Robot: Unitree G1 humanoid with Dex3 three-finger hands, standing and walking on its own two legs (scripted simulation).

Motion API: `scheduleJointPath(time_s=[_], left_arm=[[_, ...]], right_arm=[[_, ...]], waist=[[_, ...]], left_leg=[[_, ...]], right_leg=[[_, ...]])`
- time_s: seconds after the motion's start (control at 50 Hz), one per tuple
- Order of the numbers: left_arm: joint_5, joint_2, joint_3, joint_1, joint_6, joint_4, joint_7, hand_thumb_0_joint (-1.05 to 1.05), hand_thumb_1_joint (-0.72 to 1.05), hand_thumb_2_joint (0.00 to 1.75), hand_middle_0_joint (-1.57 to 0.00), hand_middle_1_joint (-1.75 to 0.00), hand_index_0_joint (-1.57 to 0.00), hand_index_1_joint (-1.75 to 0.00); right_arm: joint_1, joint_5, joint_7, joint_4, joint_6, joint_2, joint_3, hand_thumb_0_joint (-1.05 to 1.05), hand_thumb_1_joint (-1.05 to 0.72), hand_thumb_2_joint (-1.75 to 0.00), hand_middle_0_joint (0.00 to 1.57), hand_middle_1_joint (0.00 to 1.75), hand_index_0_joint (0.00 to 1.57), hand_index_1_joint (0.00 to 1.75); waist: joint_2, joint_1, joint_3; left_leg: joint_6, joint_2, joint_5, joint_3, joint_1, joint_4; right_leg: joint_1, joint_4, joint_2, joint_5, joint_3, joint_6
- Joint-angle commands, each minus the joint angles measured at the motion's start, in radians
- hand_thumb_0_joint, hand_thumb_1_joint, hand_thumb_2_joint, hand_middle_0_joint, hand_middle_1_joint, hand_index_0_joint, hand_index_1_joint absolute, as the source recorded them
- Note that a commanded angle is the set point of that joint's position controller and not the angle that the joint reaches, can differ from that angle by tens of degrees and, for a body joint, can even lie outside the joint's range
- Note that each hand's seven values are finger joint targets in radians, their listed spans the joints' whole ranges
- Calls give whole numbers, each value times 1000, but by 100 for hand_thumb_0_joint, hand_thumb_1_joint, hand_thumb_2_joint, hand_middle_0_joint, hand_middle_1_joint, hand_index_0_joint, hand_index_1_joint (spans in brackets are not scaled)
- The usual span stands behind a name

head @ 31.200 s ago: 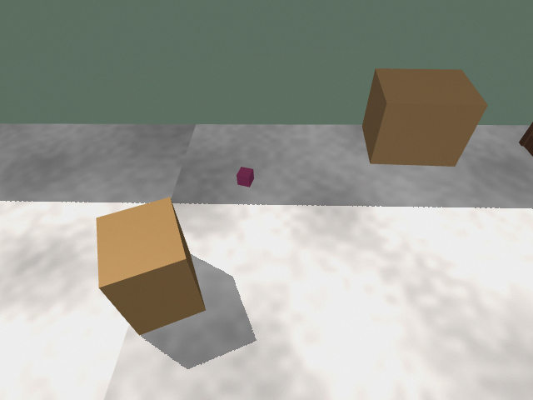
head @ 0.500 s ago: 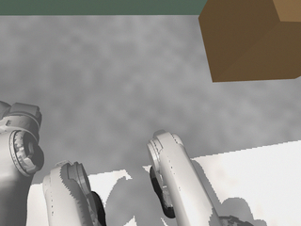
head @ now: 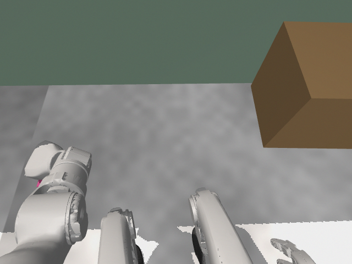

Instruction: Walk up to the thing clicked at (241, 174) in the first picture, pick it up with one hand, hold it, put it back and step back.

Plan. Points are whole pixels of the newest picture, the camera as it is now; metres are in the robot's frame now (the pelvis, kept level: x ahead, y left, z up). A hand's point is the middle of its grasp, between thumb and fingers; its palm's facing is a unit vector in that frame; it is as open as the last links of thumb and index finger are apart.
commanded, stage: lift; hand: left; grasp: from above
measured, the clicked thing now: (62, 176) +0.41 +0.25 -0.12
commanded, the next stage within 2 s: hold in 0.88 s
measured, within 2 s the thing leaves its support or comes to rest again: neither
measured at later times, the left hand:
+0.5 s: hand (34, 148) +0.39 +0.21 +0.09, palm faces -0.15 -0.42 -0.89, open 7.4 cm
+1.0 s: hand out of the picture +0.38 +0.22 +0.16, palm faces -0.19 -0.42 -0.89, open 7.3 cm
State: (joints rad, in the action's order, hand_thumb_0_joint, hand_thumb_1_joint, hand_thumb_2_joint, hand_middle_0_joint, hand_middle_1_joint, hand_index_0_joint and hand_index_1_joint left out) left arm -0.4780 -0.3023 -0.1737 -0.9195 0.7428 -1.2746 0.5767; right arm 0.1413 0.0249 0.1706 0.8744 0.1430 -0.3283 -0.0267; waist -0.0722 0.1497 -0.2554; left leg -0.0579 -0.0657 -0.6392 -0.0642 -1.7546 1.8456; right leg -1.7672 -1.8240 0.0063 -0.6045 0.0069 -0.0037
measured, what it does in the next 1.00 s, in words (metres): rises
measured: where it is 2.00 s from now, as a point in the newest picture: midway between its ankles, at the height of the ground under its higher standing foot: outside the picture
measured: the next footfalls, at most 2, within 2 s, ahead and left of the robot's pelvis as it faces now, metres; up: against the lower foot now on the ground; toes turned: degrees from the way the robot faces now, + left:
none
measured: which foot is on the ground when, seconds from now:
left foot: down 0.00-1.00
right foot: down 0.00-1.00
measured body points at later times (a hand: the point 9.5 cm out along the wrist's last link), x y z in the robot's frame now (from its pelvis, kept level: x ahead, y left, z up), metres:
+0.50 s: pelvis +0.04 -0.01 +0.15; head +0.12 -0.02 +0.59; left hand +0.40 +0.23 +0.14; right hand +0.13 -0.28 +0.01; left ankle +0.08 +0.15 -0.47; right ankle +0.09 -0.12 -0.47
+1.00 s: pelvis +0.07 +0.00 +0.22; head +0.11 -0.02 +0.67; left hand +0.39 +0.24 +0.21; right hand +0.17 -0.26 +0.08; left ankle +0.08 +0.15 -0.47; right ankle +0.09 -0.12 -0.47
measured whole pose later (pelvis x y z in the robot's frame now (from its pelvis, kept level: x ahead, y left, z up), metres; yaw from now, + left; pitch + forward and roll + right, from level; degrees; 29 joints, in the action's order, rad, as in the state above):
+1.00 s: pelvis +0.07 +0.00 +0.22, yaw +1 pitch +13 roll +0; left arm -0.43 -0.12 -0.02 -0.73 0.91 -1.21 0.57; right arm 0.19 0.01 0.10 0.93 0.17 -0.27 -0.03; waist -0.04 0.06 -0.16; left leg -0.05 -0.06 -0.42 -0.01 -0.73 0.91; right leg -0.74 -0.92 -0.01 -0.41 0.01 0.00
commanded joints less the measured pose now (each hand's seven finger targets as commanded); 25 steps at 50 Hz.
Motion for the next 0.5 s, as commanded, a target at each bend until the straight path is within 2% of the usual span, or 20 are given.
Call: scheduleJointPath(time_s=[0.0, 0.04, 0.12, 0.14, 0.16, 0.18, 0.2, 0.22, 0.26, 0.28, 0.32, 0.34, 0.38, 0.4, 0.42, 0.46, 0.48], left_arm=[[-49, -180, 99, -385, 28, 260, 26, 0, 48, 88, -88, -79, -87, -80], [-49, -161, 118, -315, 44, 256, 22, 0, 44, 84, -85, -77, -84, -78], [-38, -158, 117, -296, 62, 276, 29, 0, 44, 86, -85, -79, -84, -80], [-34, -114, 130, -307, 65, 291, 28, 0, 45, 87, -84, -81, -84, -82], [-40, -129, 116, -277, 73, 247, 34, 0, 44, 86, -83, -81, -83, -82], [-44, -149, 109, -278, 73, 243, 40, 0, 45, 86, -84, -81, -84, -81], [-49, -123, 116, -283, 77, 228, 48, 0, 48, 86, -86, -81, -86, -81], [-49, -149, 93, -292, 79, 201, 58, 0, 50, 86, -88, -80, -88, -81], [-42, -83, 108, -300, 84, 166, 72, 0, 55, 85, -90, -81, -91, -81], [-48, -84, 103, -282, 91, 149, 78, 0, 55, 84, -90, -82, -91, -81], [-33, -76, 88, -285, 100, 112, 91, 0, 56, 81, -88, -82, -90, -81], [-22, -51, 98, -281, 106, 116, 94, 0, 56, 82, -89, -84, -90, -82], [-2, -27, 100, -267, 116, 118, 97, 0, 56, 83, -88, -86, -90, -84], [6, -42, 92, -270, 120, 116, 98, 0, 55, 81, -89, -83, -90, -82], [13, -56, 90, -271, 121, 136, 99, 0, 54, 80, -89, -82, -90, -81], [30, -42, 95, -266, 122, 149, 96, 0, 54, 82, -89, -83, -90, -83], [27, -47, 100, -248, 123, 182, 89, 0, 54, 82, -89, -83, -90, -83]], right_arm=[[60, -28, -39, -72, 32, -172, -42, 0, -89, -90, 20, 30, 20, 30], [56, -32, -50, -58, 37, -157, -39, 0, -89, -90, 20, 30, 20, 30], [43, -42, -75, -39, 46, -141, -36, 0, -89, -90, 20, 30, 20, 30], [50, -45, -81, -36, 52, -127, -31, 0, -89, -90, 20, 30, 20, 30], [48, -49, -84, -31, 56, -127, -31, 0, -89, -90, 20, 30, 20, 30], [45, -49, -86, -17, 61, -120, -29, 0, -89, -90, 20, 30, 20, 30], [56, -48, -87, -6, 65, -104, -26, 0, -88, -90, 20, 30, 20, 30], [44, -46, -90, -7, 68, -108, -31, 0, -88, -90, 20, 30, 20, 30], [43, -42, -91, 1, 77, -91, -30, 0, -88, -90, 20, 30, 20, 30], [46, -42, -91, 1, 79, -90, -33, 0, -88, -90, 20, 30, 20, 30], [48, -38, -86, 3, 81, -80, -34, 0, -89, -90, 20, 30, 20, 30], [52, -33, -82, 8, 85, -67, -34, 0, -89, -90, 20, 30, 20, 30], [52, -31, -74, 0, 84, -64, -37, 0, -89, -90, 20, 30, 20, 30], [49, -29, -68, 7, 80, -68, -44, 0, -89, -90, 20, 30, 20, 30], [48, -22, -63, 3, 79, -71, -49, 0, -89, -90, 20, 30, 20, 30], [48, -15, -56, -4, 71, -69, -54, 0, -89, -90, 20, 30, 20, 30], [53, -15, -53, -7, 69, -67, -57, 0, -89, -90, 20, 30, 20, 30]], waist=[[-36, 7, -568], [-16, -2, -518], [-22, -17, -470], [-3, -7, -458], [7, -17, -436], [18, -14, -402], [21, -9, -372], [8, -23, -352], [8, -15, -319], [20, -15, -316], [19, -29, -290], [17, -28, -281], [40, -26, -295], [30, -42, -301], [21, -43, -305], [36, -44, -314], [59, -39, -342]], left_leg=[[42, 43, 60, 51, 491, -344], [38, 40, 53, 42, 531, -407], [38, 32, 83, 42, 665, -510], [39, 28, 106, 37, 690, -531], [42, 28, 115, 39, 704, -550], [45, 27, 115, 41, 713, -566], [47, 30, 128, 51, 702, -574], [48, 29, 128, 57, 716, -591], [47, 28, 141, 62, 755, -618], [46, 28, 157, 58, 777, -636], [46, 33, 189, 71, 788, -655], [44, 36, 201, 73, 799, -670], [43, 41, 252, 83, 828, -681], [43, 46, 273, 96, 835, -685], [40, 48, 292, 100, 851, -695], [40, 51, 318, 103, 865, -710], [40, 52, 338, 101, 884, -720]], right_leg=[[482, 421, 33, 46, 24, 9], [525, 466, 36, 42, 28, 10], [608, 557, 35, 78, 24, 16], [628, 571, 34, 107, 27, 14], [652, 593, 34, 117, 24, 13], [664, 616, 34, 115, 20, 13], [690, 641, 33, 120, 7, 11], [698, 660, 29, 121, 2, 13], [712, 692, 27, 135, 1, 14], [733, 703, 28, 151, 5, 13], [776, 734, 27, 176, -3, 12], [800, 750, 26, 183, -4, 11], [863, 778, 27, 229, -7, 6], [889, 796, 27, 254, -13, 6], [914, 806, 26, 277, -14, 4], [951, 830, 24, 327, -21, -4], [988, 838, 22, 362, -19, -9]])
